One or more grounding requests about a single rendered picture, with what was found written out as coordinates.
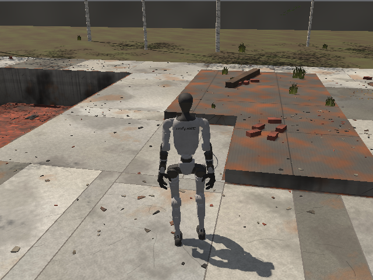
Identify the robot right forearm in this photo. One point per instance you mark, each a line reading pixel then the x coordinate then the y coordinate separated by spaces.
pixel 209 160

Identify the left robot upper arm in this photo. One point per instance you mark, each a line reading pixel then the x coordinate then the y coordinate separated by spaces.
pixel 168 123

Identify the right robot upper arm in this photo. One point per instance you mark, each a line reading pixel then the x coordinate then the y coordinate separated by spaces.
pixel 205 133

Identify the robot left shin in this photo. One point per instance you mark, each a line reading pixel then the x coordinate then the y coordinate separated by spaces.
pixel 176 214

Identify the robot left forearm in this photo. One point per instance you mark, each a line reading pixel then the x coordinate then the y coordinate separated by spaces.
pixel 163 160

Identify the robot left hand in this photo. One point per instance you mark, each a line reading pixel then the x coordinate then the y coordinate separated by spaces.
pixel 161 181

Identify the robot head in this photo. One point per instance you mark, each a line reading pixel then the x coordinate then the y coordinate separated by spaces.
pixel 185 101

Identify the robot right hand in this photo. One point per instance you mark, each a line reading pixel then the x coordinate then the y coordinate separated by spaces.
pixel 210 184

